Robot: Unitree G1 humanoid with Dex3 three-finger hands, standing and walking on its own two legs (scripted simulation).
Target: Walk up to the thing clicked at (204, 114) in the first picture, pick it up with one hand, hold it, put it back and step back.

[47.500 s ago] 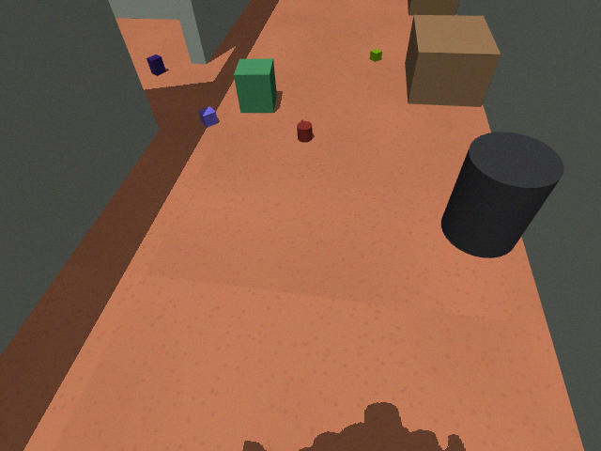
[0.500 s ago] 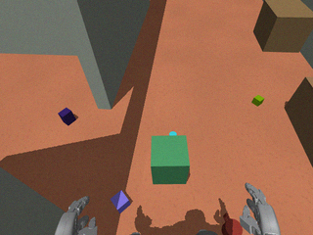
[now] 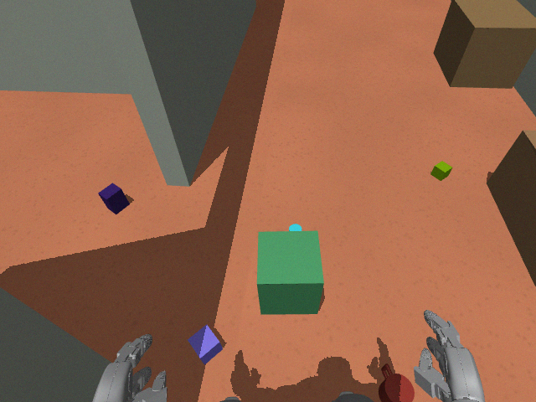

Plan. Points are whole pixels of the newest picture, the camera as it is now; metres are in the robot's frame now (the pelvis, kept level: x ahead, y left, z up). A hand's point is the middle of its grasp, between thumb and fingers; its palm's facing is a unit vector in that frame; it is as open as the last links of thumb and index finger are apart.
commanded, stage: home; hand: left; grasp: from above
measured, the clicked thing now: (205, 344) +0.42 +0.25 -0.67
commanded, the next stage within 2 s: stand in 0.96 s
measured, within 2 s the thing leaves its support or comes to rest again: neither
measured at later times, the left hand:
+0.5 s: hand (157, 391) +0.17 +0.19 -0.04, palm faces +0.05 -0.98 -0.21, open 7.5 cm
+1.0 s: hand (155, 395) +0.16 +0.19 -0.04, palm faces +0.05 -0.98 -0.21, open 7.4 cm
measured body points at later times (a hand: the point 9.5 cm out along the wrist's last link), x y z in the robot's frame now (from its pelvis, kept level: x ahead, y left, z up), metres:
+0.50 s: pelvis +0.00 +0.01 +0.00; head +0.02 +0.01 +0.45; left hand +0.16 +0.24 -0.03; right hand +0.16 -0.24 -0.06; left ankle +0.01 +0.14 -0.68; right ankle +0.02 -0.15 -0.68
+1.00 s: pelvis +0.00 +0.01 +0.00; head +0.02 +0.01 +0.45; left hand +0.16 +0.24 -0.03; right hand +0.16 -0.24 -0.06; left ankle +0.01 +0.14 -0.68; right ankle +0.02 -0.15 -0.68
